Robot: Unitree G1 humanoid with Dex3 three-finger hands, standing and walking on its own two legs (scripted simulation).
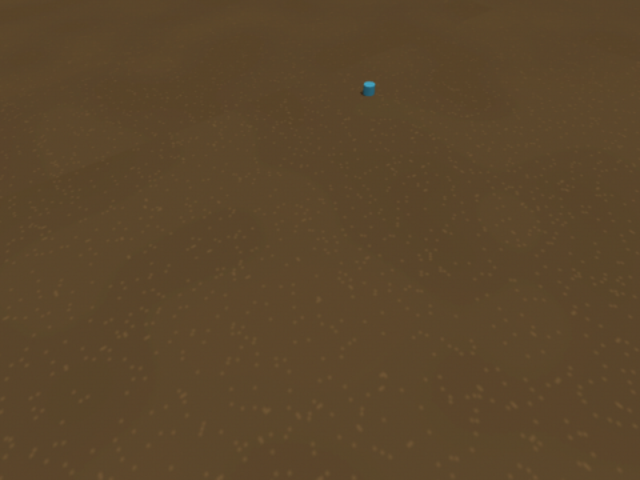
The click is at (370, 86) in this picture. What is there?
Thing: low tin
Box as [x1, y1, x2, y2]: [363, 81, 374, 95]
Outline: 365,82 363,93 365,95 372,95 374,92 374,83 370,81
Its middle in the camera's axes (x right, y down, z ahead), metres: +0.30 -0.91 +2.36
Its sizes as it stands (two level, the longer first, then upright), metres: 0.068 0.068 0.059
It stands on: the floor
